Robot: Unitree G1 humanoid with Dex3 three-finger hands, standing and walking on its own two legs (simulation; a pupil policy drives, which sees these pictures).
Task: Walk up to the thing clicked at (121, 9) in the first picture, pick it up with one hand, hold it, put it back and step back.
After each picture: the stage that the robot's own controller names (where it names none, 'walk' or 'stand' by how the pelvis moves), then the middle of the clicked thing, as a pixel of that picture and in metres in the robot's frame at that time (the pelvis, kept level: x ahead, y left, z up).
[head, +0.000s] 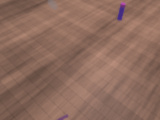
stand; (121, 11) +2.10 -0.56 -0.65
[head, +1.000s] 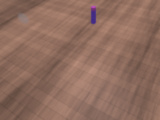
walk; (93, 15) +2.03 -0.03 -0.63
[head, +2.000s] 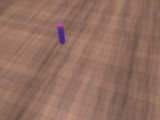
walk; (61, 34) +1.45 +0.31 -0.65
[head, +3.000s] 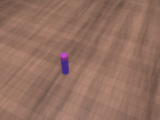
walk; (64, 64) +0.98 +0.23 -0.64
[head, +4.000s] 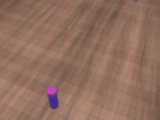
walk; (53, 98) +0.61 +0.22 -0.63
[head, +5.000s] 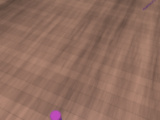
stand; out of the picture +0.44 +0.19 -0.63
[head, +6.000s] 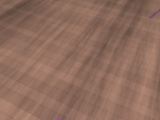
stand; out of the picture +0.41 +0.17 -0.65
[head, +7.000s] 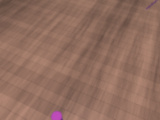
stand; out of the picture +0.42 +0.18 -0.65
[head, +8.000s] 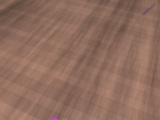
stand; out of the picture +0.42 +0.20 -0.66
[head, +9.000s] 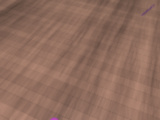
stand; out of the picture +0.42 +0.20 -0.66
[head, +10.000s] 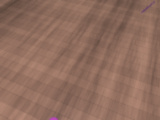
go down; out of the picture +0.41 +0.20 -0.66
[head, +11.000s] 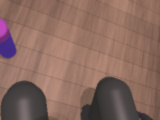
go down; (3, 41) +0.48 +0.26 -0.24
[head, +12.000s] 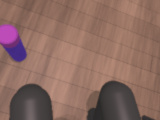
close in; (14, 46) +0.48 +0.26 -0.26
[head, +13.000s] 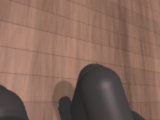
close in; out of the picture +0.46 +0.31 -0.16
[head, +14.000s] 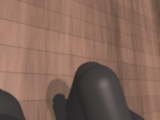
lift; out of the picture +0.45 +0.32 -0.16
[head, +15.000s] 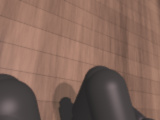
lift; out of the picture +0.38 +0.31 -0.16
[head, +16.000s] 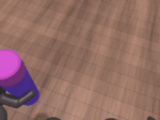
lift; (19, 83) +0.32 +0.20 +0.03
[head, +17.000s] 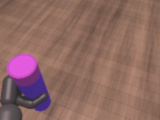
hold; (33, 87) +0.32 +0.17 +0.04
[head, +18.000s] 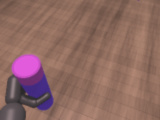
hold; (37, 87) +0.32 +0.16 +0.04
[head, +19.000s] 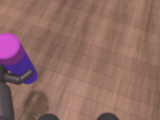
crouch; (19, 64) +0.40 +0.20 -0.02
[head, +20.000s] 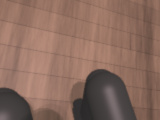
lower; out of the picture +0.48 +0.30 -0.10
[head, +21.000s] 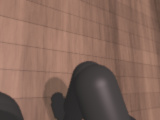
lower; out of the picture +0.45 +0.32 -0.17
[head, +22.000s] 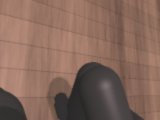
lower; out of the picture +0.44 +0.32 -0.16
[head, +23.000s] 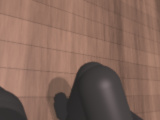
lower; out of the picture +0.45 +0.32 -0.17
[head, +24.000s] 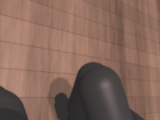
lower; out of the picture +0.44 +0.31 -0.17
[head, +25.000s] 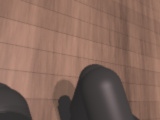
open; out of the picture +0.44 +0.29 -0.17
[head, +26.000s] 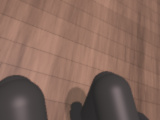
stand; out of the picture +0.45 +0.27 -0.19
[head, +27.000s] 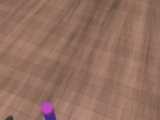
stand; (49, 114) +0.42 +0.19 -0.55
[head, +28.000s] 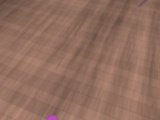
stand; out of the picture +0.41 +0.19 -0.60
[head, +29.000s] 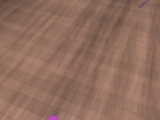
stand; out of the picture +0.41 +0.19 -0.60
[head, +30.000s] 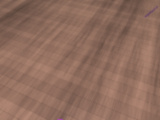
stand; out of the picture +0.43 +0.18 -0.66
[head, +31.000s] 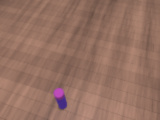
walk; (61, 99) +0.51 +0.19 -0.63
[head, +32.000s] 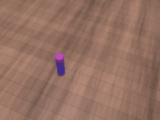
walk; (60, 65) +0.81 +0.18 -0.62
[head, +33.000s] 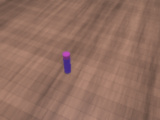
stand; (67, 63) +1.04 +0.21 -0.64
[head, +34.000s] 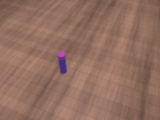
stand; (62, 63) +1.03 +0.22 -0.66
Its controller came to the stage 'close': yes
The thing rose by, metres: 0.68
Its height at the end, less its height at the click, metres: +0.00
